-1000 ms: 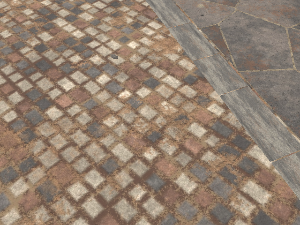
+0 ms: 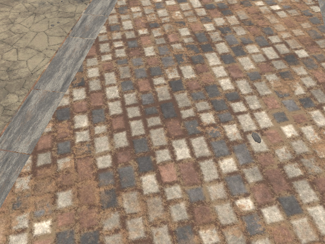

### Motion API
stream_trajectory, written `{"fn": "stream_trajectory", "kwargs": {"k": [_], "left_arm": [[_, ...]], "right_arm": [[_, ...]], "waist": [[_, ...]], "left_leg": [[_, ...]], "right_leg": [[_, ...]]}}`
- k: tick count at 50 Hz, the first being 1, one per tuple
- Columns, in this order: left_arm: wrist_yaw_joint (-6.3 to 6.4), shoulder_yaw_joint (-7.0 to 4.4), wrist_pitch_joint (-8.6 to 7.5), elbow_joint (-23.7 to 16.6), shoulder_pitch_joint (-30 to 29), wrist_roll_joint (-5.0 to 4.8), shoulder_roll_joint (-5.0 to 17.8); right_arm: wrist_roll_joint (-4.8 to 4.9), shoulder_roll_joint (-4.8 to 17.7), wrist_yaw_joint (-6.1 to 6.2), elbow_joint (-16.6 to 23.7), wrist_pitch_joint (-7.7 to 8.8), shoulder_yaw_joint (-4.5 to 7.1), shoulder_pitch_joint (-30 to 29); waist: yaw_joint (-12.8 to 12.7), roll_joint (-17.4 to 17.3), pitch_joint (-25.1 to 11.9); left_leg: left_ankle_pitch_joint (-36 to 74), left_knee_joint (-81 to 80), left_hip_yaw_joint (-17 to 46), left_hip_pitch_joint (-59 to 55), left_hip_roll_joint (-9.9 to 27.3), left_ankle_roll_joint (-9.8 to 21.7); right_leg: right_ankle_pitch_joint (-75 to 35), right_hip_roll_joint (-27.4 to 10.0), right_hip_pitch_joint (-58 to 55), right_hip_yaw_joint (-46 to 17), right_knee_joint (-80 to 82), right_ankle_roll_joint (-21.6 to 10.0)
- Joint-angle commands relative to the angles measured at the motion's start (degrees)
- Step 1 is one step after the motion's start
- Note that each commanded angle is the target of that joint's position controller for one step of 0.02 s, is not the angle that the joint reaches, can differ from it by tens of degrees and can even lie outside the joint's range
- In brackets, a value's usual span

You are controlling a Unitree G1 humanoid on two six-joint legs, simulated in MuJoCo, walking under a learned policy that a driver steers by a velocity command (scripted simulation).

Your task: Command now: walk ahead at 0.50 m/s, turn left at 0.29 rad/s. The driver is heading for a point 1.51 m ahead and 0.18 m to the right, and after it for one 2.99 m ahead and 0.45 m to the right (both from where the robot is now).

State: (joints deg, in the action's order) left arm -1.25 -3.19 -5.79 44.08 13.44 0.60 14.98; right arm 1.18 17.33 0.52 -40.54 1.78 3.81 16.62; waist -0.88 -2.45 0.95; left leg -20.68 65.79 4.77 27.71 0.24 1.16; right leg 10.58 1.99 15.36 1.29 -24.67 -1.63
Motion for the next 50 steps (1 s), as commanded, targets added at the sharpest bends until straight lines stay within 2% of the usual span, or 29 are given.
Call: {"fn": "stream_trajectory", "kwargs": {"k": [1,3,6,11,13,15,16,17,18,19,20,21,22,24,26,28,32,37,40,41,42,43,44,45,46,47,48,49,50], "left_arm": [[0.17,-1.48,-0.94,-1.6,0.93,-0.55,6.84],[0.36,-1.95,-0.82,-0.66,1.59,-0.96,8.72],[0.57,-2.19,-0.12,0.46,2.71,-1.37,10.25],[0.56,-2.35,1.09,3.36,7.34,-2.29,11.73],[0.76,-2.58,1.72,4.14,7.38,-2.52,12.57],[1.08,-2.3,2.2,4.34,6.45,-2.63,12.27],[1.25,-1.33,2.1,3.73,6.28,-1.78,10.15],[1.12,0.56,1.23,1.52,9.87,-0.48,4.59],[0.95,0.55,0.13,2.01,10.16,-1.05,5.75],[0.5,-0.76,-0.45,1.07,6.65,-2.58,10.18],[0.38,-0.73,-0.65,0.33,3.09,-2.86,10.2],[0.54,-0.77,-0.53,0.3,1.51,-2.06,9.49],[0.67,-1.06,0.01,0.62,1.94,-1.42,9.18],[0.63,-0.69,1.23,1.48,3.76,-1.25,6.92],[0.91,-0.59,1.95,0.8,1.69,-0.89,6.22],[0.92,-0.4,1.95,-0.4,-2.38,-0.53,5.71],[-0.01,0.43,1.17,-2.32,-10.4,-0.88,4.07],[-1.48,0.65,0.56,-5.27,-17.46,-1.4,4.76],[-1.99,0.15,0.21,-5.19,-15.2,-1.29,6.39],[-1.81,-0.56,0.12,-4.07,-10.87,-1.15,7.66],[-1.32,-1.95,0.14,-1.42,-2.33,-0.99,10.22],[-0.7,-3.11,0.33,0.6,8.06,-0.45,14.32],[-0.88,-3.88,0.76,1.92,10.87,-0.77,17.52],[-0.86,-2.33,0.83,1.5,10.66,-1.63,11.87],[-0.59,-1.7,0.8,0.91,6.53,-1.43,10.21],[-0.45,-1.45,0.8,0.21,2.62,-1.0,9.49],[-0.51,-1.11,0.71,-0.06,0.03,-0.53,8.09],[-0.52,-0.71,0.43,-0.18,-1.27,0.15,6.93],[-0.62,-0.66,0.23,-0.03,-1.75,0.1,6.53]], "right_arm": [[-0.27,2.53,-0.37,4.87,0.95,0.68,-1.54],[-0.84,1.48,-0.58,6.01,1.21,-0.02,-4.93],[-0.65,0.47,-1.31,6.8,1.93,-0.8,-9.94],[0.08,1.65,-2.28,8.75,2.4,-0.68,-16.7],[0.02,2.81,-2.55,8.97,2.54,-0.26,-16.37],[-0.63,5.77,-2.18,5.96,2.49,1.51,-6.74],[-0.88,8.81,-1.59,3.68,2.28,2.86,2.48],[-2.0,14.8,-0.98,3.04,1.77,4.01,8.69],[-1.02,12.43,-1.25,2.53,1.69,3.29,10.01],[-0.72,9.33,-1.5,2.64,1.93,2.08,6.3],[-0.72,7.46,-1.61,3.03,2.08,1.46,2.85],[-1.11,6.07,-1.87,3.05,2.23,1.0,-0.42],[-1.5,4.61,-2.05,3.18,2.63,0.55,-2.59],[-1.48,4.5,-2.13,2.63,3.34,0.65,-3.95],[-1.31,5.45,-1.9,1.36,4.01,0.97,-3.16],[-1.25,6.16,-1.41,-0.01,4.03,1.17,-1.53],[-0.76,7.63,-0.66,-2.5,3.55,1.39,2.03],[-0.2,8.53,-0.3,-6.24,2.32,1.69,6.88],[-0.11,9.4,0.1,-7.33,1.37,2.04,6.64],[-0.11,9.81,0.22,-7.31,1.05,2.08,5.6],[-0.37,8.82,0.37,-7.16,0.74,1.6,5.28],[-1.55,6.47,0.61,-5.72,0.81,0.44,5.86],[-1.35,-0.76,-0.15,-5.47,2.03,-1.55,13.49],[-0.29,5.09,-0.44,-6.11,3.21,-0.37,9.4],[1.16,7.75,-0.74,-4.24,3.97,0.48,3.79],[1.02,7.28,-0.49,-3.47,4.27,0.31,0.54],[0.08,6.8,-0.3,-3.26,4.17,0.53,-1.08],[-0.26,6.08,-0.29,-3.55,3.68,0.66,0.11],[-0.32,4.89,-0.27,-4.03,3.09,0.52,1.34]], "waist": [[0.09,8.32,-0.76],[-0.46,7.08,-0.18],[-2.11,6.81,0.42],[-3.81,7.39,1.91],[-2.37,7.86,1.76],[3.37,6.7,-3.97],[7.49,4.61,-10.29],[7.16,-8.43,-17.9],[7.37,-12.64,-22.07],[6.84,-8.28,-13.69],[5.62,-5.6,-8.19],[3.94,-2.7,-4.4],[2.02,-3.19,-2.83],[-0.04,-3.53,-2.43],[-0.35,-2.18,-1.12],[0.59,-0.82,0.15],[3.44,-0.5,1.95],[5.33,-0.44,3.74],[3.18,-1.9,1.77],[0.49,-2.49,-1.03],[-3.46,-1.63,-6.71],[-6.87,3.99,-15.59],[-2.95,19.47,-22.43],[-5.75,13.88,-20.84],[-5.25,11.18,-12.27],[-3.64,6.55,-7.52],[-2.16,5.07,-3.98],[-0.18,6.51,-3.53],[0.8,7.04,-3.39]], "left_leg": [[2.88,-5.32,1.18,10.78,4.58,-0.51],[6.9,-12.14,-0.26,11.53,5.56,-1.13],[15.6,-23.12,-2.41,8.26,5.16,-1.39],[18.61,-32.61,-4.07,4.05,3.08,-0.32],[15.78,-35.12,-4.6,1.4,2.29,1.3],[16.08,-38.73,-7.05,-13.92,-0.45,3.83],[16.57,-37.42,-3.03,-28.15,3.38,6.1],[10.64,-39.56,20.8,-47.96,18.21,13.66],[2.85,-47.39,37.12,-49.72,22.36,17.54],[-0.66,-48.48,30.86,-43.54,20.61,15.41],[1.55,-49.46,23.08,-36.16,17.9,13.71],[5.74,-51.37,18.09,-29.09,15.45,12.8],[10.7,-53.11,14.63,-24.11,13.66,12.09],[16.29,-56.02,10.68,-19.05,12.41,12.61],[20.44,-57.66,7.35,-17.97,12.0,13.24],[22.51,-58.38,4.88,-18.81,11.55,12.85],[21.58,-58.96,0.43,-19.48,9.95,10.78],[22.89,-55.62,1.06,-28.2,13.44,10.04],[33.64,-50.42,1.24,-32.61,14.56,8.47],[43.35,-45.24,0.05,-32.49,13.37,7.56],[47.99,-35.24,-2.23,-29.46,10.4,6.0],[33.41,-17.94,-4.59,-17.73,7.02,3.96],[-6.96,1.35,-4.05,5.68,-3.79,-0.03],[-12.86,7.62,3.32,12.21,-1.87,0.61],[-8.21,8.28,2.16,16.0,0.95,1.26],[-2.95,5.86,0.22,14.68,3.86,1.26],[0.28,2.59,-0.35,12.85,5.55,0.87],[2.53,0.76,0.16,9.09,7.01,0.7],[3.38,-0.78,0.06,6.88,7.38,0.3]], "right_leg": [[-4.85,-15.23,-9.13,-16.51,14.24,-10.57],[-8.69,-15.63,-9.31,-13.99,15.73,-11.45],[-11.33,-13.97,-8.68,-8.64,16.45,-10.25],[-12.32,-15.79,-11.9,-6.99,14.72,-8.63],[-16.2,-17.06,-14.22,-6.95,12.28,-7.62],[-30.42,-14.13,-12.72,-3.16,0.45,-5.31],[-26.32,-11.36,-5.6,-0.64,-12.18,-3.14],[-2.79,-3.4,15.68,2.57,-34.55,1.1],[22.38,-0.7,24.47,-4.83,-44.72,1.28],[19.84,-4.29,29.84,-6.36,-48.55,0.6],[14.73,-6.83,29.8,-4.98,-46.94,0.0],[10.6,-8.44,27.88,-4.34,-43.6,0.22],[7.53,-9.93,24.55,-4.89,-40.64,0.51],[4.24,-10.3,20.37,-4.58,-38.38,1.51],[0.13,-10.36,21.91,-4.49,-34.36,2.57],[-5.99,-10.29,23.94,-4.56,-27.61,3.23],[-16.8,-8.08,21.1,-2.75,-13.55,2.94],[-14.21,-6.48,22.45,-2.8,-6.02,0.93],[-7.51,-4.65,17.52,-1.33,-3.82,-1.39],[-6.68,-2.76,10.61,0.55,-2.72,-2.6],[-8.33,-2.03,-1.91,1.28,-2.51,-4.41],[-11.72,-11.85,-20.03,-9.63,-5.26,-8.1],[2.11,-23.73,-38.82,-36.71,0.71,-17.1],[10.35,-23.07,-37.88,-41.25,5.84,-15.66],[9.65,-21.55,-30.73,-33.31,7.4,-13.4],[4.55,-19.58,-22.67,-27.5,8.79,-12.31],[-0.92,-17.86,-15.85,-23.28,10.52,-12.16],[-4.55,-16.44,-11.61,-20.38,11.99,-11.82],[-6.06,-15.64,-9.27,-18.46,13.6,-12.05]]}}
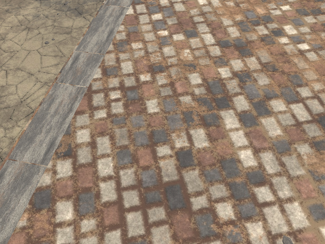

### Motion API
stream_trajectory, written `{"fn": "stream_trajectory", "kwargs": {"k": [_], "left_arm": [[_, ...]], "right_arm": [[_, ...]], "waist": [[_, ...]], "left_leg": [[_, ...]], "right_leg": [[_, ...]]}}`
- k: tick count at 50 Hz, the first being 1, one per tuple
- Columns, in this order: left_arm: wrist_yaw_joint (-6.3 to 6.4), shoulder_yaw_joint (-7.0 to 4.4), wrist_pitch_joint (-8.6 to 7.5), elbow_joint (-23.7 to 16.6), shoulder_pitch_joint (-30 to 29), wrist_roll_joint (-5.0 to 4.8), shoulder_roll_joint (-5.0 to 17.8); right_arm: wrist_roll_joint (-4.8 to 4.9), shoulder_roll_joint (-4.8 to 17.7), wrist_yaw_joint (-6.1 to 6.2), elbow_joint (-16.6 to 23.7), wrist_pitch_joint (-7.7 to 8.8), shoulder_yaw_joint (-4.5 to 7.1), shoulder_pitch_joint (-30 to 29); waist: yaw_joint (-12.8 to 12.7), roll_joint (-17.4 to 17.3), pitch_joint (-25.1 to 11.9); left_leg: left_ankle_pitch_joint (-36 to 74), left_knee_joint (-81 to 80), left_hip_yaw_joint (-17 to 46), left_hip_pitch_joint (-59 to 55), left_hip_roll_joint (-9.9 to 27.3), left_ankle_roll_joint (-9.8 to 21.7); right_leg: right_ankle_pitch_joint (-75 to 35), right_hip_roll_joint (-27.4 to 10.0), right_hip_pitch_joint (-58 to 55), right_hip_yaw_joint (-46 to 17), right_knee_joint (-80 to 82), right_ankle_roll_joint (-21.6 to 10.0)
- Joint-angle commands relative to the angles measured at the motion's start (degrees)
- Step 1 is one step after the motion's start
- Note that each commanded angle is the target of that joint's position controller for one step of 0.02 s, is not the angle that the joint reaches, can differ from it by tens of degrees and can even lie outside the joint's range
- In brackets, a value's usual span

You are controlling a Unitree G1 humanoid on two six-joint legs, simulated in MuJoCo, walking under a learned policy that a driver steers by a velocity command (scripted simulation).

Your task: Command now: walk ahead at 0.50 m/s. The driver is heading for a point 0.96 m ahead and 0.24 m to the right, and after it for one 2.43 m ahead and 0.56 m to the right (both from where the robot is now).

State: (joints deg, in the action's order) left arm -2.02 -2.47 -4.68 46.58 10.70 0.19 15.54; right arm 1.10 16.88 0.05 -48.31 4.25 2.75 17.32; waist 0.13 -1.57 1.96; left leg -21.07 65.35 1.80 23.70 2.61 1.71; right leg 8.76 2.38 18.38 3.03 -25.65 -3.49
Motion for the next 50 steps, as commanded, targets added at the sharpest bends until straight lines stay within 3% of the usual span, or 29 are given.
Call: {"fn": "stream_trajectory", "kwargs": {"k": [1,4,8,11,13,16,17,18,19,20,21,22,23,24,26,29,33,37,40,42,43,44,45,46,47,48,49,50], "left_arm": [[0.15,-1.46,-1.18,-2.14,1.05,0.18,6.18],[0.77,-2.06,-1.41,-0.73,2.49,-0.1,8.27],[1.54,-2.3,-0.81,0.77,5.08,-0.57,9.42],[1.77,-2.52,-0.13,2.83,9.56,-1.36,10.19],[2.03,-2.74,0.55,3.53,10.64,-1.68,10.53],[2.54,-3.33,1.37,3.73,9.79,-1.76,11.47],[2.62,-3.2,1.58,3.56,8.91,-1.71,11.12],[2.56,-2.37,1.58,3.22,9.15,-1.13,8.78],[2.45,-0.78,1.4,1.63,11.27,0.64,3.99],[2.3,0.21,0.43,0.63,17.34,-1.28,0.27],[2.4,-1.48,0.16,1.52,13.58,-2.71,7.3],[2.48,-2.35,0.17,0.12,8.84,-3.19,9.55],[2.74,-2.44,0.5,0.11,7.36,-2.74,8.74],[2.77,-2.67,0.91,0.01,7.03,-2.11,7.77],[2.48,-2.73,2.16,-0.04,8.07,-2.24,5.53],[2.37,-2.68,3.47,-1.93,5.5,-1.88,4.0],[1.31,-2.35,3.26,-3.98,0.66,-1.56,3.19],[-0.13,-1.61,3.0,-7.11,-7.14,-1.34,2.3],[-0.98,-1.69,3.18,-9.42,-10.17,-1.41,2.97],[-1.27,-2.48,3.44,-10.12,-8.57,-1.35,4.53],[-1.21,-3.27,3.66,-9.68,-5.16,-1.39,5.87],[-0.97,-4.64,3.8,-7.95,2.13,-1.62,7.96],[-0.05,-6.79,4.18,-5.06,12.27,-1.76,11.83],[1.06,-8.22,4.38,-4.23,14.48,-2.27,18.84],[0.5,-7.2,3.12,-6.87,13.98,-1.73,17.98],[-0.01,-5.75,2.07,-6.57,12.81,-1.26,13.3],[-0.01,-5.23,1.35,-6.49,10.17,-1.21,11.7],[0.12,-4.59,1.11,-7.14,5.91,-1.29,9.65]], "right_arm": [[-0.31,4.25,0.29,3.49,0.04,1.39,1.2],[-0.93,3.34,0.51,5.05,-0.67,1.06,-3.55],[-0.87,1.92,-0.22,6.56,0.03,0.38,-11.09],[-0.51,1.94,-0.9,8.37,0.61,0.18,-17.26],[-0.28,2.78,-1.48,9.28,1.1,0.33,-19.35],[-0.26,5.29,-1.8,8.62,1.87,1.2,-16.3],[-0.37,6.57,-1.56,7.21,2.04,1.98,-11.5],[-0.82,9.46,-1.03,4.98,2.18,3.35,-3.14],[-1.67,13.91,-0.48,4.06,1.93,4.42,5.65],[-1.58,15.79,-0.85,2.81,1.16,4.87,7.27],[-1.29,9.66,-0.92,3.71,1.23,3.34,5.06],[-1.01,7.06,-0.76,4.13,1.44,2.48,1.06],[-1.25,5.53,-0.81,4.34,1.65,1.92,-2.73],[-1.48,4.06,-0.85,4.12,1.81,1.64,-5.29],[-1.94,3.23,-0.69,3.52,2.34,1.63,-7.37],[-2.01,4.86,-0.2,2.12,2.85,2.33,-6.87],[-2.01,6.65,0.51,0.85,2.27,2.9,-5.93],[-1.21,8.45,0.94,-0.49,1.2,3.52,-2.87],[-0.25,9.63,0.88,-1.53,-0.04,4.07,-1.16],[0.32,11.15,1.0,-1.33,-0.81,4.55,-2.13],[0.66,11.94,1.1,-1.11,-1.24,4.8,-2.74],[0.98,12.15,1.13,-0.81,-1.72,4.81,-3.87],[0.52,10.88,1.26,-0.47,-1.68,4.23,-3.67],[-2.44,3.33,0.82,2.17,-0.8,1.93,0.42],[-1.41,2.81,0.11,3.75,1.64,0.96,-0.74],[1.27,7.53,-0.52,5.3,3.24,2.17,-8.62],[1.61,7.24,-0.54,6.02,4.12,2.02,-10.33],[0.19,7.06,-0.02,4.88,4.31,2.17,-9.61]], "waist": [[0.42,6.13,-3.99],[0.05,4.92,-1.17],[-2.32,4.61,0.41],[-4.46,4.19,1.66],[-4.41,4.7,2.11],[-1.43,6.24,0.46],[1.44,6.16,-2.0],[5.04,4.81,-8.16],[6.96,-4.49,-18.12],[4.07,-20.19,-23.65],[5.71,-11.15,-17.41],[5.27,-7.75,-10.23],[3.5,-4.52,-6.86],[2.06,-4.82,-4.26],[0.15,-5.83,-2.76],[-0.33,-3.06,-0.76],[0.77,-1.69,0.88],[3.67,-0.25,3.29],[3.85,-0.67,4.09],[1.69,-2.29,1.8],[-0.62,-3.31,-0.76],[-5.06,-2.84,-4.58],[-9.77,-0.37,-9.74],[-5.53,14.97,-13.21],[-5.04,13.65,-22.87],[-7.64,7.02,-16.66],[-5.88,5.6,-10.44],[-3.07,2.16,-6.81]], "left_leg": [[4.12,-1.99,2.6,10.14,5.33,-0.74],[10.46,-9.84,1.86,13.44,6.08,-2.51],[23.37,-24.87,0.0,11.6,4.42,-2.79],[26.1,-31.6,-0.49,9.47,2.36,-3.11],[24.56,-34.88,0.54,9.31,1.7,-2.63],[19.34,-37.92,0.77,2.98,0.62,-1.14],[17.96,-39.57,-0.37,-4.17,-0.35,-0.05],[18.15,-38.54,0.54,-17.24,1.31,1.91],[18.22,-36.11,12.54,-34.91,13.3,5.62],[1.44,-45.53,36.47,-46.16,22.28,12.56],[-7.68,-49.04,35.42,-40.67,20.22,10.62],[-5.8,-49.86,26.93,-33.72,18.71,8.43],[0.85,-51.25,20.75,-27.09,16.48,7.51],[5.75,-52.88,15.64,-22.37,14.59,7.22],[11.67,-55.75,8.58,-17.35,12.81,7.07],[18.02,-57.95,2.45,-16.36,13.29,8.46],[21.93,-58.97,-5.23,-18.16,12.26,8.0],[23.77,-58.61,-10.06,-22.18,13.19,7.41],[29.36,-55.35,-12.02,-27.99,14.71,6.31],[46.21,-49.07,-13.83,-30.1,14.83,5.1],[55.55,-43.1,-14.6,-30.26,14.53,4.48],[60.01,-32.93,-15.98,-28.16,13.0,3.27],[52.11,-18.38,-16.67,-18.87,10.63,0.87],[6.08,2.86,-15.78,5.66,2.69,-2.91],[-14.98,13.65,-1.04,17.62,-4.96,-3.42],[-10.0,14.79,2.94,23.6,-1.71,-1.86],[-4.53,10.73,2.5,23.97,0.76,-0.56],[-0.54,5.67,2.68,20.09,3.1,-0.69]], "right_leg": [[-5.85,-15.74,-10.54,-18.29,15.87,-10.63],[-9.25,-15.37,-8.7,-13.89,18.76,-11.19],[-10.29,-12.5,-9.1,-7.69,19.46,-8.57],[-8.61,-13.21,-10.9,-8.76,17.98,-8.32],[-8.14,-14.74,-13.96,-10.61,15.67,-7.85],[-10.34,-16.4,-16.39,-13.57,10.6,-6.22],[-15.41,-14.76,-15.51,-12.7,5.53,-5.06],[-16.18,-11.14,-11.36,-10.46,-5.19,-3.22],[1.03,-5.71,0.54,-7.04,-24.18,-0.66],[25.78,0.74,18.48,-6.26,-39.62,1.55],[24.05,-2.81,23.37,-11.01,-46.0,1.38],[18.48,-5.03,25.43,-10.08,-46.47,0.89],[13.84,-7.34,23.12,-9.39,-45.16,1.28],[10.52,-8.86,21.26,-9.6,-42.41,1.62],[7.38,-10.4,17.08,-9.13,-40.51,2.19],[2.78,-10.99,19.99,-9.16,-36.97,3.14],[-7.24,-10.46,20.8,-7.54,-24.81,3.53],[-10.13,-9.48,20.4,-3.32,-15.47,2.4],[-5.66,-8.34,20.8,-1.24,-11.96,0.53],[-0.2,-5.32,15.63,1.74,-11.24,-1.56],[2.6,-3.05,10.42,3.43,-11.39,-2.85],[1.81,-0.3,0.8,4.77,-8.89,-4.64],[-0.7,0.69,-15.69,1.88,-6.0,-6.98],[1.57,-13.77,-34.78,-24.03,-4.0,-14.82],[14.91,-22.04,-42.5,-51.32,7.26,-22.56],[13.45,-21.12,-38.98,-45.81,10.84,-18.51],[9.38,-19.0,-31.45,-37.95,10.61,-16.3],[3.09,-16.32,-23.12,-31.35,10.45,-14.24]]}}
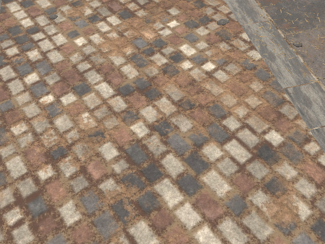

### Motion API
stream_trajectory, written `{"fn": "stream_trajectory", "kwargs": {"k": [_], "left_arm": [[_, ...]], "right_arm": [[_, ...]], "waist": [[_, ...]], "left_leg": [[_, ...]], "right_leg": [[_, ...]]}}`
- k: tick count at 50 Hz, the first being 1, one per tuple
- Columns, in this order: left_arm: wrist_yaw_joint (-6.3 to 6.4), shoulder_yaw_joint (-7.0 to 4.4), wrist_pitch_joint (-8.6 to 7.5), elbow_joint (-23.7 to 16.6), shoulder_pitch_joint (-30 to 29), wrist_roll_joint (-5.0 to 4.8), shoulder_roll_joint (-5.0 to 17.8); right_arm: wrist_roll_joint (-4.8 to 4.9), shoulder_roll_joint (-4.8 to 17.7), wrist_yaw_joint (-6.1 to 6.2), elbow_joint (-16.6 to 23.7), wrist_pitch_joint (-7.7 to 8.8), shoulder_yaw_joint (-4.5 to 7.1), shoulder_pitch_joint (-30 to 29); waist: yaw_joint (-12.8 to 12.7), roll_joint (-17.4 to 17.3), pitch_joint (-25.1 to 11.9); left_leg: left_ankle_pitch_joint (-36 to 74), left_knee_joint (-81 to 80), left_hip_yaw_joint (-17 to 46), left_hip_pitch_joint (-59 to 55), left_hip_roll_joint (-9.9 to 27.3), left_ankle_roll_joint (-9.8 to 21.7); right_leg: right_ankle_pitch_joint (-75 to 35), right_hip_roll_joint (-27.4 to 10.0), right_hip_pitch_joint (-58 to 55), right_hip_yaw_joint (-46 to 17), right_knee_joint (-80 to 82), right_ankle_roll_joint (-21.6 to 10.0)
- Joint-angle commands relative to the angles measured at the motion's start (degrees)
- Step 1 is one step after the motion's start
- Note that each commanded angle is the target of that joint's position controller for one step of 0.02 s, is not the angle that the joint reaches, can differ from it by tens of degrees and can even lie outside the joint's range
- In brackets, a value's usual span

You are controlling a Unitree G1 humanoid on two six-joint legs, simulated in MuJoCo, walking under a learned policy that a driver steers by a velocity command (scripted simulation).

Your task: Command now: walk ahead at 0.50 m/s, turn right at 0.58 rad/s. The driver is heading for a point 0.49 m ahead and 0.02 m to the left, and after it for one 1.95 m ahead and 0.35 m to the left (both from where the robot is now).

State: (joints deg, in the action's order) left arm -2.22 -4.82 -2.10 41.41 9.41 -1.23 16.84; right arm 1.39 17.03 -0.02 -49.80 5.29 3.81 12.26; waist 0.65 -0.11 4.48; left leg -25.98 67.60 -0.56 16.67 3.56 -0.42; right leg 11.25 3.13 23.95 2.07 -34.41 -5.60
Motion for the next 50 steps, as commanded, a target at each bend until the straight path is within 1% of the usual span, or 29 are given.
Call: {"fn": "stream_trajectory", "kwargs": {"k": [1,2,5,7,11,16,18,19,20,21,22,23,24,25,26,27,28,31,33,37,40,42,43,44,45,46,47,48,50], "left_arm": [[0.59,-1.6,-1.53,-2.89,4.17,0.54,6.56],[0.87,-1.29,-1.53,-3.61,3.02,1.02,6.05],[1.91,-1.75,-1.92,-3.23,4.84,0.58,7.99],[2.67,-2.02,-1.84,-2.58,6.92,0.42,8.89],[3.11,-1.59,-1.65,-0.78,9.91,0.37,7.83],[3.26,-1.54,-1.23,2.16,13.76,0.3,7.83],[3.48,-1.77,-0.71,2.62,13.56,0.44,8.36],[3.49,-1.73,-0.47,2.43,12.47,0.43,8.44],[3.38,-1.19,-0.3,2.05,11.8,0.7,7.31],[3.39,-0.14,-0.22,0.76,11.72,1.54,5.26],[3.22,1.02,-1.05,0.83,20.4,0.42,0.63],[3.27,0.63,-1.63,1.49,18.84,0.32,4.93],[3.17,-0.19,-1.93,0.22,12.4,0.11,7.88],[3.41,-0.12,-2.1,-0.66,8.14,0.87,7.74],[3.51,-0.32,-2.25,-1.56,5.91,1.94,7.39],[3.53,-0.39,-2.11,-1.99,5.84,2.47,6.52],[3.55,-0.07,-1.83,-2.09,6.52,2.36,4.86],[4.27,0.52,-0.7,-2.71,5.74,1.66,2.82],[4.6,0.46,0.03,-2.87,4.03,1.6,3.24],[4.57,0.34,1.04,-4.04,-2.09,1.35,3.41],[4.09,0.05,0.42,-4.93,-4.9,1.06,4.27],[3.67,-0.45,-0.59,-4.18,-2.45,0.91,5.08],[3.68,-0.8,-1.11,-3.62,-0.7,1.22,6.04],[4.2,-1.52,-1.17,-3.81,1.3,2.23,9.51],[4.53,-1.93,-0.17,-4.67,-0.23,3.34,12.19],[4.19,-1.7,0.24,-4.13,1.66,3.35,9.95],[4.09,-0.78,0.15,-4.71,0.07,2.96,6.89],[3.98,-0.36,0.25,-4.81,-2.51,2.59,5.48],[4.06,-0.13,0.65,-4.71,-5.05,2.19,5.58]], "right_arm": [[-1.11,7.53,0.29,5.71,2.8,1.59,-3.36],[-1.33,7.62,0.17,5.49,2.02,1.8,-2.45],[-2.27,5.34,0.31,6.33,0.51,1.45,-3.99],[-2.31,4.2,0.37,7.89,0.31,0.99,-8.57],[-1.53,2.32,-0.88,9.27,0.94,-0.14,-14.79],[-1.13,4.74,-2.11,10.94,1.94,0.16,-17.85],[-1.12,5.79,-2.23,10.56,2.25,0.51,-15.42],[-1.23,6.74,-2.08,9.52,2.44,1.07,-11.41],[-1.61,8.68,-1.82,7.52,2.59,2.07,-4.26],[-2.32,11.43,-1.6,6.24,2.59,2.68,5.46],[-2.47,15.59,-2.02,3.83,1.91,3.92,10.18],[-0.61,9.95,-2.51,3.74,1.79,2.32,9.41],[-0.53,7.34,-2.46,4.94,1.55,1.43,4.38],[-1.17,6.22,-2.4,6.06,1.03,0.85,0.34],[-1.32,5.38,-2.35,6.16,0.71,0.49,-1.51],[-1.64,4.45,-2.14,5.84,0.74,0.02,-1.7],[-1.71,4.23,-1.99,5.35,0.62,-0.13,-1.71],[-1.38,9.06,-0.95,4.75,-0.4,1.49,-0.96],[-0.68,10.82,-0.16,4.93,-1.68,2.28,-0.97],[0.12,10.04,0.9,4.67,-3.75,2.38,0.03],[0.09,9.82,1.45,4.98,-5.04,2.52,0.11],[0.3,9.28,1.84,6.21,-5.68,2.39,-2.38],[0.32,8.03,2.02,6.83,-5.83,2.01,-2.6],[-0.63,5.04,2.02,7.57,-5.8,1.07,-0.6],[-1.01,2.54,1.88,7.62,-5.44,0.51,5.82],[-1.02,7.08,1.79,7.57,-5.22,1.4,6.62],[-0.41,10.5,1.84,6.91,-5.69,2.67,5.48],[-0.16,10.74,2.13,6.41,-6.66,3.16,4.69],[-0.23,8.93,2.31,6.99,-8.25,3.02,3.72]], "waist": [[-1.39,1.5,-7.66],[-0.16,2.52,-7.23],[0.14,1.83,-6.1],[-1.3,2.31,-4.61],[-4.54,4.84,-3.34],[-5.51,5.3,-1.51],[-4.05,6.66,-1.84],[-1.66,7.01,-3.79],[1.78,5.9,-9.14],[5.57,0.92,-18.09],[1.96,-17.17,-24.05],[3.19,-13.69,-21.91],[3.27,-8.37,-14.06],[2.22,-2.86,-10.42],[1.07,-1.33,-7.76],[-0.32,-2.06,-8.31],[-1.29,-3.8,-8.68],[-1.93,-5.34,-10.34],[-1.64,-5.22,-11.63],[0.01,-5.97,-9.99],[0.53,-7.22,-8.49],[-1.71,-7.78,-8.19],[-2.48,-7.07,-8.58],[-1.54,-0.34,-12.38],[2.28,13.17,-13.42],[0.59,14.36,-15.01],[0.38,9.07,-12.82],[0.98,6.48,-10.88],[1.18,7.12,-8.4]], "left_leg": [[7.1,-0.86,5.38,22.57,3.59,1.02],[8.67,-2.77,5.46,19.39,4.03,0.46],[13.57,-10.65,3.94,18.15,2.88,-2.24],[20.4,-19.06,3.8,19.22,1.65,-3.42],[34.38,-33.68,2.5,13.57,-0.71,-3.12],[30.06,-39.57,3.56,16.05,-1.02,0.0],[24.59,-40.31,2.63,13.94,-1.64,1.84],[23.35,-41.82,0.99,8.5,-3.07,3.22],[25.2,-41.8,0.84,-2.25,-2.81,5.27],[25.48,-39.73,10.78,-18.41,5.86,9.06],[19.55,-44.49,36.84,-36.73,17.63,18.96],[16.44,-49.51,43.8,-36.55,17.94,18.7],[23.83,-48.88,34.61,-29.37,15.94,16.54],[36.35,-48.33,26.8,-21.78,13.19,15.11],[48.12,-48.12,22.31,-15.85,11.63,15.22],[54.99,-48.31,19.15,-12.99,9.65,14.6],[58.6,-48.73,17.04,-11.56,8.07,14.42],[62.69,-48.9,14.88,-9.14,7.6,15.48],[57.96,-49.16,14.46,-7.05,6.9,14.58],[43.03,-48.89,15.99,-3.99,5.04,12.09],[33.81,-46.9,20.53,-4.89,4.62,11.41],[30.11,-43.61,23.26,-5.15,3.12,9.61],[26.85,-40.72,23.09,-3.58,0.99,7.52],[14.97,-31.9,19.48,1.41,-2.23,4.68],[-11.77,-20.55,10.44,13.09,-10.72,1.19],[-14.98,-8.44,7.81,17.05,-8.12,-1.19],[-10.87,-2.3,8.37,17.86,-5.96,-2.42],[-7.0,-0.15,7.69,18.31,-4.86,-3.51],[-1.66,1.12,6.2,17.14,-3.74,-5.14]], "right_leg": [[-4.97,-14.96,-22.38,-25.77,19.98,-11.06],[-7.87,-13.82,-18.69,-23.92,21.17,-10.72],[-15.26,-12.09,-13.8,-19.44,22.61,-11.03],[-15.02,-10.66,-12.8,-17.52,22.7,-9.84],[-8.4,-8.95,-11.04,-14.27,23.03,-6.68],[-10.06,-13.94,-21.0,-18.65,18.19,-6.15],[-17.17,-15.27,-24.27,-19.74,15.35,-5.32],[-25.93,-14.09,-24.71,-18.74,11.2,-4.43],[-32.0,-10.88,-23.02,-16.29,2.43,-3.05],[-21.58,-6.99,-14.15,-13.33,-13.29,-1.06],[12.16,3.11,7.46,-8.71,-33.95,4.31],[22.35,1.61,14.43,-12.93,-40.03,4.68],[18.76,-1.29,16.45,-11.63,-41.52,4.99],[15.55,-3.46,14.25,-8.96,-39.66,5.56],[13.94,-4.85,12.89,-7.74,-36.25,6.32],[12.63,-6.14,9.4,-7.77,-32.63,6.7],[11.89,-6.12,7.25,-7.5,-28.88,7.34],[10.64,-4.48,4.83,-5.76,-18.43,9.25],[5.05,-3.39,2.21,-5.6,-13.53,9.77],[-1.09,-1.82,-0.22,-6.71,-6.31,10.11],[0.55,-0.82,-1.5,-7.77,-0.07,9.8],[-3.11,-0.89,-6.2,-7.62,8.88,8.59],[-9.71,-3.09,-11.2,-7.98,14.47,7.16],[-19.83,-13.52,-19.83,-15.32,13.84,3.21],[-36.41,-24.8,-26.82,-27.54,12.32,-5.82],[-35.26,-29.34,-25.5,-33.78,13.79,-11.2],[-31.13,-25.8,-23.34,-28.25,13.68,-10.15],[-26.91,-21.84,-20.88,-21.91,13.56,-7.56],[-22.86,-18.63,-15.88,-15.39,15.0,-6.2]]}}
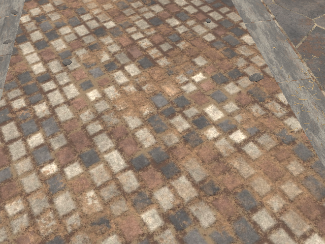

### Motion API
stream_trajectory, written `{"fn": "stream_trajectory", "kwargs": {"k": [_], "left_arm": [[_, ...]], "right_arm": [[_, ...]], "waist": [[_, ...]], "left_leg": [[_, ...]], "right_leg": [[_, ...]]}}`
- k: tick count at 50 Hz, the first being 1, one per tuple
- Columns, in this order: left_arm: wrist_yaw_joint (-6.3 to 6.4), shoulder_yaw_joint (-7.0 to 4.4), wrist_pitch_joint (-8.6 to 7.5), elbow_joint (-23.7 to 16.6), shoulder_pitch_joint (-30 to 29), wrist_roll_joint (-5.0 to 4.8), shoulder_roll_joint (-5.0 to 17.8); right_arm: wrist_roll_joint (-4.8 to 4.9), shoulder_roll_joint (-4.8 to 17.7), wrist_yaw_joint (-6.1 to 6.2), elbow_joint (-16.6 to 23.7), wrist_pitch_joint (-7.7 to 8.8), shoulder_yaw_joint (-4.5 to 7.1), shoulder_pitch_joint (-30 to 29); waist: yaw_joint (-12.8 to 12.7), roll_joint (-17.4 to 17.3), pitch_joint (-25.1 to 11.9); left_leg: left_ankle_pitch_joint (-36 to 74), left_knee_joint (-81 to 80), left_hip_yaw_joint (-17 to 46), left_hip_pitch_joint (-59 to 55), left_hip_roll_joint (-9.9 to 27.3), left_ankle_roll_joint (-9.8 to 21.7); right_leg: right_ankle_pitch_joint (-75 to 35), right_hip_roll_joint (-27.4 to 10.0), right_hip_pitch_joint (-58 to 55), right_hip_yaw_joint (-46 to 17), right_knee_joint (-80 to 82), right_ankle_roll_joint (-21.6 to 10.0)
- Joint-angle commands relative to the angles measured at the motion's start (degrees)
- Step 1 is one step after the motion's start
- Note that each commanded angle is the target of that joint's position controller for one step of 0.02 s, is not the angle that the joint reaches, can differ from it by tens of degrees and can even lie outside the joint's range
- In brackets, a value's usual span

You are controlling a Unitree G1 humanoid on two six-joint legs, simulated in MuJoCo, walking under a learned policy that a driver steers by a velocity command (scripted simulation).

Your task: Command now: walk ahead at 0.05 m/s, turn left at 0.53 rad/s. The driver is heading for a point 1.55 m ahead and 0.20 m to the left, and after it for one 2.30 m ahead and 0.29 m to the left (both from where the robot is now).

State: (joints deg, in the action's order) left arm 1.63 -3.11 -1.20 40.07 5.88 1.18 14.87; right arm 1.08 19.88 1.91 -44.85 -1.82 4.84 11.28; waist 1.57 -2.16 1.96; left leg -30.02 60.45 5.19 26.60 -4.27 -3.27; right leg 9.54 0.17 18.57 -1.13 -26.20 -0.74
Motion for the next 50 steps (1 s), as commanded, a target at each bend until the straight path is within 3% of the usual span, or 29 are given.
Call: {"fn": "stream_trajectory", "kwargs": {"k": [1,5,9,11,13,14,15,16,17,18,19,20,21,23,27,31,34,35,36,37,38,39,40,43,50], "left_arm": [[0.35,-1.95,-0.05,-2.96,-1.43,0.02,7.97],[1.1,-2.59,0.62,-1.65,0.36,-0.03,9.39],[0.55,-3.43,1.01,-0.96,-0.07,-0.65,11.84],[0.15,-3.67,1.05,-0.39,0.15,-1.3,12.51],[0.06,-3.8,1.16,0.12,-0.86,-2.44,12.77],[-0.03,-3.59,1.17,1.18,1.06,-2.73,11.53],[-0.37,-3.0,1.15,2.1,4.0,-1.62,8.99],[-0.67,-1.71,1.21,-0.63,3.21,1.57,5.65],[-0.02,-2.52,0.95,-2.26,-2.64,0.38,8.26],[0.36,-3.15,1.17,-2.06,-3.51,-1.17,9.93],[0.76,-3.46,1.48,-0.82,-1.57,-1.42,10.11],[1.2,-3.67,1.86,0.63,-0.17,-1.1,10.22],[1.27,-3.75,2.01,1.06,0.99,-0.74,10.17],[0.95,-3.58,1.83,1.46,2.32,-1.09,9.2],[0.46,-2.41,1.76,1.17,0.56,-1.24,7.02],[-0.15,-2.1,1.57,1.32,0.34,-1.5,7.54],[-0.5,-1.86,1.03,2.22,2.25,-1.56,6.88],[-0.74,-1.59,0.67,2.85,3.66,-1.13,6.32],[-0.73,-1.58,0.33,2.99,4.31,-0.3,7.59],[-0.45,-2.25,0.29,2.75,4.97,0.09,11.59],[-0.73,-2.2,0.36,3.67,2.52,-0.34,11.31],[-1.18,-1.38,0.17,2.84,0.58,-0.53,7.77],[-1.31,-1.08,-0.1,3.11,0.37,-0.31,7.05],[-1.32,-0.73,-1.16,4.36,1.63,-0.35,7.41],[-0.68,0.05,-0.81,6.63,2.16,-0.66,6.91]], "right_arm": [[0.2,4.74,0.19,2.9,-1.37,1.64,3.91],[0.12,2.54,-0.68,6.35,-1.23,0.7,-0.25],[-0.04,2.99,-1.88,8.08,-1.37,0.52,-1.62],[-0.03,3.66,-2.47,8.62,-1.72,0.86,-1.52],[-0.09,3.53,-3.03,8.03,-1.91,1.23,1.04],[-0.27,4.38,-2.89,7.34,-1.91,1.74,2.91],[-0.26,8.15,-2.19,7.35,-1.82,2.93,4.6],[-0.56,14.3,-1.17,9.28,-1.64,3.86,4.14],[-2.95,12.87,-1.92,9.87,-0.27,3.39,5.65],[-3.02,11.47,-2.14,9.62,0.87,2.92,3.24],[-1.86,9.47,-1.75,9.73,1.37,2.52,-0.47],[-0.92,6.94,-1.37,10.12,1.37,1.61,-2.7],[-0.77,6.13,-0.99,10.27,1.31,1.06,-3.8],[-1.41,4.76,-0.56,10.04,1.31,0.3,-3.28],[-1.52,4.69,-0.2,8.93,1.34,0.0,-2.63],[-1.81,5.45,-0.92,7.7,1.05,-0.07,-3.02],[-1.16,4.08,-1.38,6.53,0.99,-0.82,-4.4],[-0.79,3.17,-1.42,5.86,1.05,-1.23,-4.31],[-1.23,1.8,-1.44,5.18,1.52,-1.74,-2.44],[-2.47,1.28,-1.7,4.84,2.15,-1.89,0.12],[-2.3,0.31,-1.78,4.36,2.37,-1.86,1.57],[-2.66,1.83,-1.64,3.8,2.23,-1.78,-1.1],[-2.31,2.61,-1.46,4.01,1.91,-1.38,-3.33],[-1.97,1.88,-0.99,3.33,0.72,-1.36,-3.19],[-1.71,1.01,-0.6,-0.34,1.05,-1.16,-1.59]], "waist": [[0.1,9.98,-5.05],[-1.95,11.46,-6.75],[-2.57,11.92,-7.7],[-2.39,12.03,-7.14],[-0.28,11.29,-6.77],[0.17,9.53,-6.84],[-0.45,-0.1,-6.76],[-2.19,-17.71,-6.2],[3.04,-11.93,-9.7],[1.49,-7.22,-7.13],[-0.55,-5.19,-5.8],[-1.27,-4.63,-5.72],[-2.02,-5.37,-5.94],[-2.37,-5.43,-7.4],[-1.01,-5.5,-6.51],[0.18,-6.22,-4.5],[-1.36,-5.06,-3.74],[-2.72,-3.85,-3.68],[-2.35,-1.66,-4.96],[0.06,4.89,-6.75],[2.37,11.13,-6.91],[0.45,9.21,-5.68],[-0.54,8.28,-4.61],[-1.11,6.77,-3.46],[-1.8,2.5,-2.55]], "left_leg": [[4.29,6.61,-1.13,6.18,4.16,-2.67],[7.5,-4.05,-3.25,4.3,6.12,-3.03],[9.13,-13.8,-6.22,-2.96,6.54,-1.2],[9.86,-18.72,-7.34,-5.19,6.21,0.28],[16.19,-28.82,-9.17,-10.91,4.99,2.89],[20.8,-34.14,-8.5,-16.12,3.89,4.79],[34.23,-38.84,0.82,-23.83,9.47,7.96],[55.71,-38.0,20.79,-29.74,24.24,17.44],[49.48,-40.81,24.51,-24.71,26.81,24.42],[43.1,-41.8,19.48,-22.54,23.18,21.93],[38.16,-41.58,15.3,-21.54,20.11,18.32],[36.78,-41.36,12.91,-20.84,18.44,16.21],[38.82,-41.31,11.18,-18.91,17.3,15.84],[40.72,-41.36,9.33,-18.81,16.14,16.1],[36.18,-41.29,9.21,-20.48,15.58,15.94],[31.36,-41.33,11.12,-16.51,15.79,16.87],[30.95,-39.36,12.13,-15.21,14.73,15.65],[30.38,-38.52,11.5,-13.89,13.51,13.84],[27.6,-37.83,10.89,-12.08,11.72,10.97],[21.82,-34.14,7.2,-9.69,7.68,8.17],[15.93,-35.14,2.37,-12.19,4.0,5.81],[16.78,-35.3,2.04,-14.85,4.17,4.44],[18.35,-34.79,1.96,-14.85,4.16,4.48],[22.62,-35.03,3.08,-15.13,4.94,5.44],[25.0,-35.74,3.09,-15.13,5.04,4.59]], "right_leg": [[-20.35,-14.21,-8.8,-9.34,7.82,-11.13],[-20.1,-15.54,-12.17,-5.56,8.54,-12.72],[-19.33,-17.18,-11.16,-2.59,8.15,-12.47],[-17.64,-18.09,-11.61,-2.15,6.91,-11.63],[-14.49,-17.53,-9.96,-0.12,3.11,-8.77],[-9.9,-15.76,-7.05,2.09,-0.9,-5.65],[0.68,-11.5,1.23,7.44,-11.43,-0.3],[28.72,-2.92,17.78,9.67,-28.65,5.54],[30.51,-0.66,19.7,0.13,-37.8,5.27],[25.59,-1.86,20.0,-1.89,-40.52,4.28],[20.2,-2.71,20.35,-2.29,-39.74,3.81],[17.21,-3.22,19.52,-2.42,-38.93,4.11],[14.3,-2.75,17.03,-1.99,-39.58,4.67],[11.07,-2.01,14.1,-1.51,-39.07,5.25],[9.21,-2.84,11.0,-1.74,-25.77,5.74],[11.42,-2.52,3.32,-0.73,-15.88,5.32],[7.0,-1.78,-2.72,0.14,-4.58,4.16],[-1.12,-1.71,-7.32,0.29,3.75,3.3],[-9.21,-4.33,-12.74,-2.83,5.95,2.2],[-21.49,-9.87,-17.03,-7.16,3.31,-0.08],[-14.47,-10.46,-11.73,-7.75,2.44,-3.59],[-6.68,-8.69,-8.37,-7.23,3.78,-3.68],[-3.43,-7.26,-7.38,-5.94,3.96,-2.35],[-2.69,-5.59,-6.82,-4.15,3.32,-0.52],[-2.5,-4.36,-7.83,-3.16,2.47,-0.68]]}}
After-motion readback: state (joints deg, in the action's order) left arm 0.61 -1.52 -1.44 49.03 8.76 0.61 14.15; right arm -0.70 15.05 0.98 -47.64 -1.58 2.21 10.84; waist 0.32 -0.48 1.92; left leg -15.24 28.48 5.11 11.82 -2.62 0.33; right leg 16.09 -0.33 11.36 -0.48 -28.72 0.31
